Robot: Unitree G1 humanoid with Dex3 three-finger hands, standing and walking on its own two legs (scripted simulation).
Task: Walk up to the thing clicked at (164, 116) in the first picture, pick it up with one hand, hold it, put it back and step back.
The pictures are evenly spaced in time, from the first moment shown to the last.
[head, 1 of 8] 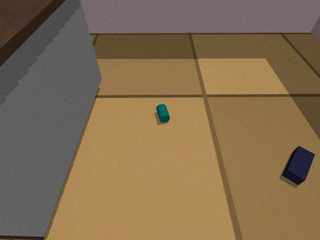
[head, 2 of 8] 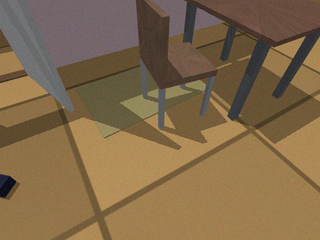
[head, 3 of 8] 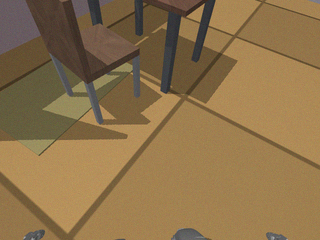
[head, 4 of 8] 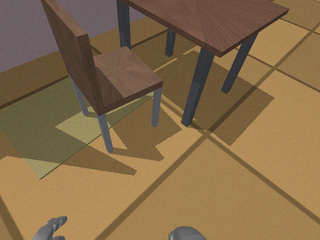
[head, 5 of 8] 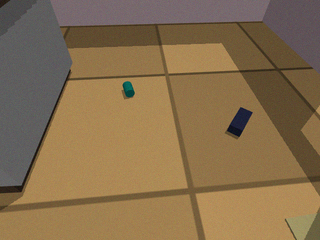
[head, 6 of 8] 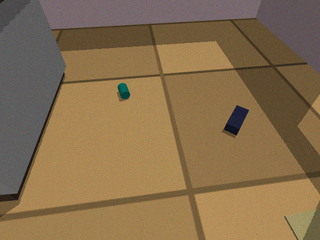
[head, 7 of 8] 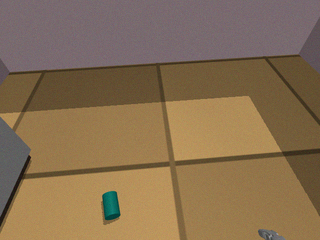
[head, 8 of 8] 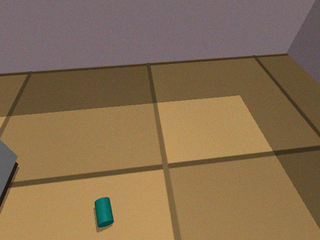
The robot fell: no
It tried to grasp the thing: no
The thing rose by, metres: 0.00
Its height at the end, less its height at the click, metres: +0.00
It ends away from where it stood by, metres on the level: 0.00
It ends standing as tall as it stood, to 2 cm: yes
